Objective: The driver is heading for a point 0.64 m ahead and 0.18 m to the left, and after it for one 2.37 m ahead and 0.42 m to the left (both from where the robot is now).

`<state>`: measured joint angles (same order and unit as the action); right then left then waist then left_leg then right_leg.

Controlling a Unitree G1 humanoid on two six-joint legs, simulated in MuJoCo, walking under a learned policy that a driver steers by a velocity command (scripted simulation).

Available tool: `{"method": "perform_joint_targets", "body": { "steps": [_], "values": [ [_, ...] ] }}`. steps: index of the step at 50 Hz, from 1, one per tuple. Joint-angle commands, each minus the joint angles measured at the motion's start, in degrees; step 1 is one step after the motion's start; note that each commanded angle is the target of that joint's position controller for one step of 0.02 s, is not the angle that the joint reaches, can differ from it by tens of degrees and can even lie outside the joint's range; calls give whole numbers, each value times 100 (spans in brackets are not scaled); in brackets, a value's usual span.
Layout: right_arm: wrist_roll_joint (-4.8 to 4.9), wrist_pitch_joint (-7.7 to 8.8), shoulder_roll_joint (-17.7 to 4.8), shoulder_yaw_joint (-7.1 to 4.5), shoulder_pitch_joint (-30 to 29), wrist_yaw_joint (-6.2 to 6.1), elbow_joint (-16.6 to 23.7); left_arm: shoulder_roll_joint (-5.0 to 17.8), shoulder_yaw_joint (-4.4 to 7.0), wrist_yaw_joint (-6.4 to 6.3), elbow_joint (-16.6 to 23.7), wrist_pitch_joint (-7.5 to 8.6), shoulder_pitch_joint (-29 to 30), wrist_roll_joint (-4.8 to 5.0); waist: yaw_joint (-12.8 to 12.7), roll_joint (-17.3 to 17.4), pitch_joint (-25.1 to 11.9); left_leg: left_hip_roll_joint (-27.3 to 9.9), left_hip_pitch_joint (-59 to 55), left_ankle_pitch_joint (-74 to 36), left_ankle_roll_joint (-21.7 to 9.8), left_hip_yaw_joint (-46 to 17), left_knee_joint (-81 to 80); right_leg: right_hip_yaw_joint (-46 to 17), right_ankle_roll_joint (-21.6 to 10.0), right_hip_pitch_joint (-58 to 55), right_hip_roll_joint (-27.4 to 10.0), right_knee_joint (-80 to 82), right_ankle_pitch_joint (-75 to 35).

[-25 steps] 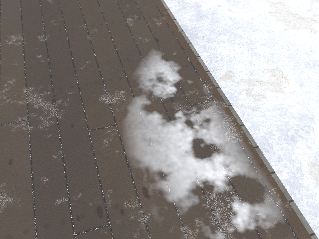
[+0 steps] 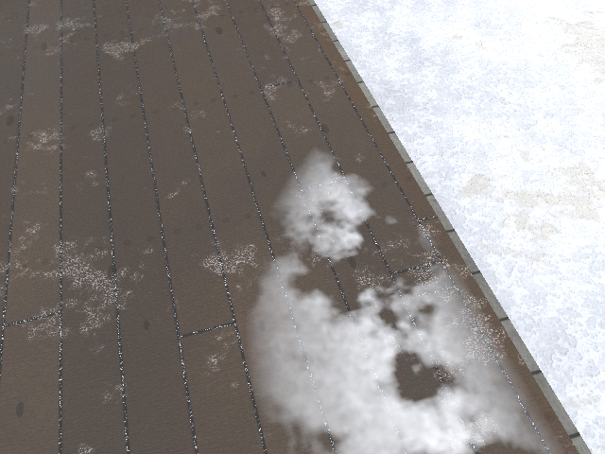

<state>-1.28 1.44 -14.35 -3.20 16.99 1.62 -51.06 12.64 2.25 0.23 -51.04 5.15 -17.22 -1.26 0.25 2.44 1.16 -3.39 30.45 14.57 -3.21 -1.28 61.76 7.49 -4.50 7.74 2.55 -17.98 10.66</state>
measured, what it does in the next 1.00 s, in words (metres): walks ahead, turning left: left foot, then right foot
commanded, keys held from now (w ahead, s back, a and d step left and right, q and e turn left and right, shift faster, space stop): w+q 0.72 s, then w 0.08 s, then e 0.20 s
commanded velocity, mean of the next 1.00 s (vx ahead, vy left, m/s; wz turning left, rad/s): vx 0.47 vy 0.00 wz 0.41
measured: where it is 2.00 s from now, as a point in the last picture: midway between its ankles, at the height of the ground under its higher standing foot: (264, 448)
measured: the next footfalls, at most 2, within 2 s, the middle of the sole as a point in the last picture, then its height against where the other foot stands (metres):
left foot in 0.32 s outside the picture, level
right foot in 0.88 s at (290, 389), level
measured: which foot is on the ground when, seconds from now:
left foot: up 0.00-0.30, down 0.32-0.90, up 0.92-1.00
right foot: down 0.00-0.34, up 0.36-0.86, down 0.88-1.00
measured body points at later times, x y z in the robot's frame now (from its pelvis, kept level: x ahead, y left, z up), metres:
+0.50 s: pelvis +0.25 +0.07 -0.01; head +0.28 +0.09 +0.44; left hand +0.28 +0.35 -0.14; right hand +0.41 -0.17 -0.14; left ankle +0.27 +0.11 -0.75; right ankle +0.24 -0.09 -0.65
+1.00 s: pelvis +0.52 +0.10 -0.01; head +0.56 +0.11 +0.43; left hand +0.53 +0.40 -0.12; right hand +0.67 -0.12 -0.15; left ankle +0.35 +0.15 -0.65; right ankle +0.63 +0.07 -0.75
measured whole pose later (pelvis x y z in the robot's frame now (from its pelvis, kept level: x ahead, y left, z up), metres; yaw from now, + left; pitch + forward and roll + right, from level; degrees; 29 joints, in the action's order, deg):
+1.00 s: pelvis +0.52 +0.10 -0.01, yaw +27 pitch +0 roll +1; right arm -1.5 2.4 -16.1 -3.1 18.7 -0.5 -48.6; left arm 14.0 1.9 0.8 -44.8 3.6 -9.5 -0.4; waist 1.6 1.5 4.3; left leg 5.4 17.5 24.8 -1.9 -3.7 65.3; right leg 1.5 -4.3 21.6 2.5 -28.8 7.0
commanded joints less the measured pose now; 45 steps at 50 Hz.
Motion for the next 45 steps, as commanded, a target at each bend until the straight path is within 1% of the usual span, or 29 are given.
{"method": "perform_joint_targets", "body": {
  "steps": [1,6,11,14,15,16,17,18,19,20,21,22,23,24,26,27,28,30,33,34,36,38,39,40,41,42,43,44,45],
  "values": [
    [-15,-56,-218,-73,24,58,231,586,132,-36,168,165,-171,19,61,-552,276,-187,742,-596,68,-128,-44,-839,-497,-161,-1590,1186,-1180],
    [-29,-28,-71,8,-959,155,582,571,115,-55,23,140,-409,13,-110,-612,442,-142,780,-1484,100,233,-1429,-98,-402,-345,-1483,1120,-1721],
    [-81,-17,-83,55,-1620,202,943,753,155,-168,-225,66,-830,-2,-273,-563,526,40,674,-1086,-201,733,-2429,259,-328,-1246,-1749,711,-2801],
    [-97,-30,-230,-24,-1210,150,903,968,199,-217,-252,-24,-733,-25,-12,-784,122,563,-185,-261,-558,1099,-2608,564,-210,-1564,-1780,-452,-5267],
    [-99,-11,-334,-88,-730,124,778,1057,224,-221,-243,-84,-697,-37,196,-797,-190,796,-714,-12,-706,1155,-2719,625,-195,-1571,-1763,-1288,-5688],
    [-139,42,-482,-181,49,83,549,1126,238,-214,-198,-136,-635,-8,561,-669,-640,937,-1790,-165,-890,1037,-3167,715,-95,-1131,-1689,-2478,-5169],
    [-208,62,-977,-355,908,-4,353,1004,199,-190,-18,-131,-582,6,926,-162,-1220,66,-3254,330,-1230,-230,-3465,734,86,116,-1520,-4193,-3268],
    [-116,21,-1634,-525,689,-53,472,457,100,-51,456,-66,-689,119,506,1416,-1671,-1614,-4851,128,-2264,-3660,-4114,383,453,2733,-98,-6415,1859],
    [18,-47,-1493,-493,764,-71,494,867,168,-32,551,-9,28,20,731,155,-1583,-1573,-4866,-216,-2149,-3840,-4482,-899,379,3467,-245,-6703,1723],
    [45,-55,-1298,-436,453,-128,451,749,125,-2,689,71,313,81,565,-48,-867,-1489,-4212,-667,-1947,-2968,-4512,-979,323,3661,-563,-6390,1149],
    [52,-11,-971,-343,285,-124,407,726,121,-27,617,115,268,73,289,-524,-271,-1186,-3327,-1939,-1598,-2346,-4520,-946,307,3280,-772,-5765,831],
    [98,1,-870,-308,-14,-149,451,662,117,-24,618,38,170,-9,32,-535,-228,-905,-2895,-1758,-1433,-1957,-4684,-964,359,2976,-859,-5385,771],
    [122,48,-748,-264,-162,-149,510,662,104,-29,577,-83,-18,-114,-117,-329,-189,-757,-2457,-2185,-1410,-1751,-4771,-967,445,2585,-920,-5169,752],
    [141,108,-696,-237,-158,-137,509,661,113,-16,598,-191,-40,-157,-178,-245,-207,-638,-2325,-2470,-1408,-1614,-4795,-957,518,2448,-916,-5027,800],
    [149,194,-841,-265,-9,-126,469,577,101,27,667,-314,73,-170,-211,-270,-170,-424,-2140,-2467,-1375,-1384,-4904,-846,654,2483,-911,-4589,659],
    [147,194,-845,-267,6,-127,472,580,111,48,685,-370,241,-180,-172,-337,-150,-207,-2159,-2077,-1170,-1265,-4990,-776,676,2657,-885,-4520,339],
    [137,204,-995,-290,210,-126,460,530,88,58,830,-380,398,-161,-122,-19,-69,-349,-2062,-2289,-1261,-1391,-5024,-789,731,2747,-921,-4193,189],
    [146,198,-917,-282,496,-120,399,603,91,46,1019,-375,1006,-149,80,-32,153,-302,-2235,-2257,-1195,-1424,-5061,-774,811,3120,-924,-3655,-189],
    [133,171,-966,-294,747,-139,405,608,76,83,1153,-357,1481,-118,308,-27,31,-221,-2691,-1921,-1025,-1523,-5013,-817,816,3302,-773,-3004,-773],
    [125,177,-999,-297,873,-146,402,592,56,95,1256,-338,1661,-101,357,108,122,-294,-2724,-2213,-1050,-1609,-4901,-832,797,3308,-763,-2723,-805],
    [99,170,-970,-292,1046,-166,371,581,19,108,1408,-297,2063,-91,495,94,177,-293,-2977,-2520,-1047,-1647,-4718,-792,765,3324,-627,-2331,-854],
    [54,167,-976,-278,1110,-206,375,598,-7,141,1491,-238,2213,-65,555,172,153,-364,-3174,-2762,-995,-1667,-4591,-723,663,3134,-521,-1935,-895],
    [52,165,-872,-244,1135,-221,353,583,-16,158,1433,-245,2187,-56,605,43,-15,-248,-3405,-2938,-901,-1555,-4638,-645,595,3021,-365,-1971,-903],
    [38,199,-1068,-267,1033,-237,405,599,-16,146,1536,-200,2008,-29,381,471,149,-529,-3156,-3325,-858,-1733,-4386,-762,458,2631,-460,-1626,-730],
    [35,223,-1017,-254,803,-248,379,715,7,115,1391,-157,1620,-56,162,377,181,-500,-3185,-4032,-682,-1512,-4189,-693,308,2189,-378,-1344,-584],
    [56,261,-972,-242,824,-254,344,786,61,53,1212,-108,1179,-99,54,310,-41,-387,-3193,-4741,-525,-1389,-3780,-564,203,1511,-168,-1203,-582],
    [65,264,-1026,-244,709,-248,338,855,108,-7,937,-40,476,-87,-275,125,-364,-102,-3192,-4917,-374,-1123,-3012,-413,112,686,-28,-759,-959],
    [103,298,-868,-185,824,-250,369,1093,174,-68,810,48,-275,-168,-548,-72,-924,138,-2535,-3919,-234,-979,-1793,-991,-89,-603,-677,-855,-1699],
    [332,278,-298,-61,1772,-245,411,1709,315,-72,816,40,-769,-268,-272,-1461,-1979,959,-1144,-243,64,-469,402,-3253,-1011,-2310,-2531,-1175,-3981]
  ]
}}
Velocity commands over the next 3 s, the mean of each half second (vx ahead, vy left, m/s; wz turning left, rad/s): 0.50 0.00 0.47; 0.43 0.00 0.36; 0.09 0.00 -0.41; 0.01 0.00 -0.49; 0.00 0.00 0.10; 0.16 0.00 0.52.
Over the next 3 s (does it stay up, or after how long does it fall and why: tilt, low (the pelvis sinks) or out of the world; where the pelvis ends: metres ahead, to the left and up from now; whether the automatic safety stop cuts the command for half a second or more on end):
stays up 0.54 0.10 0.00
